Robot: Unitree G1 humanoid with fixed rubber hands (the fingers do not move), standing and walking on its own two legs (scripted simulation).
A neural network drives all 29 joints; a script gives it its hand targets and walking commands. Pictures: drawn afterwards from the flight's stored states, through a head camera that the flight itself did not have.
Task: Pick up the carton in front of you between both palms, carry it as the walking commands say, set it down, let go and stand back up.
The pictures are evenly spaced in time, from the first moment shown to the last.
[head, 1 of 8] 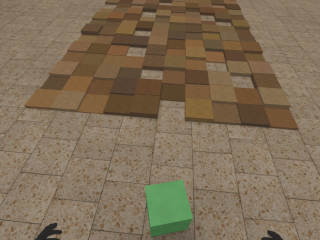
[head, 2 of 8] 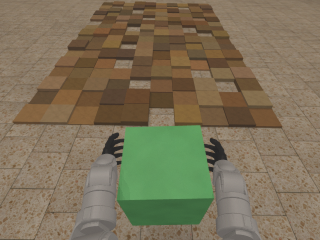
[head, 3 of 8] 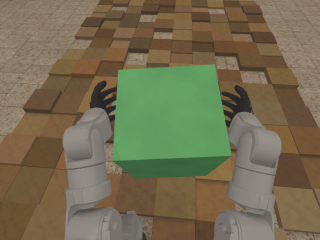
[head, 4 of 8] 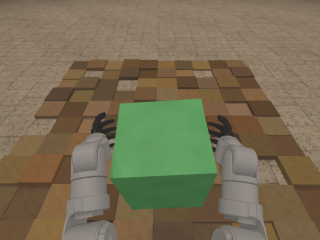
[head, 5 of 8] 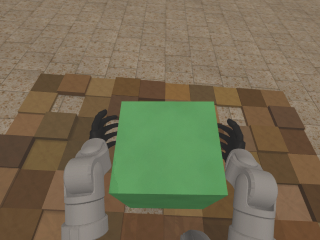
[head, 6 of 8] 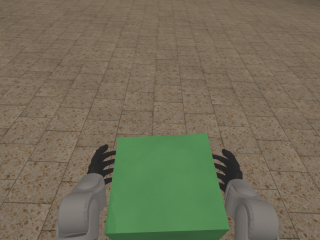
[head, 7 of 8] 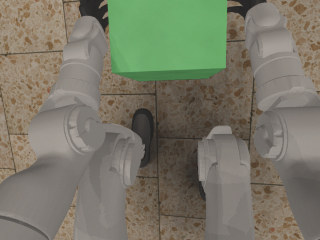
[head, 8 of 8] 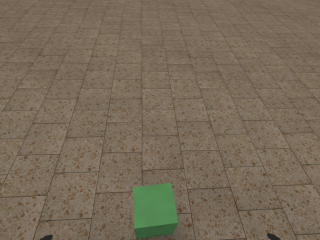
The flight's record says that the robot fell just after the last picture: no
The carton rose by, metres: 0.79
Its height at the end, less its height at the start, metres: +0.00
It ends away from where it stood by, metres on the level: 6.62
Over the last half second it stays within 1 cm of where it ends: yes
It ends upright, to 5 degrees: yes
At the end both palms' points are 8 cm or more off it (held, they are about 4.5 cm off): yes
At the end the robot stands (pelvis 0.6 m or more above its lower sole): yes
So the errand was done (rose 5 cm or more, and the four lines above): yes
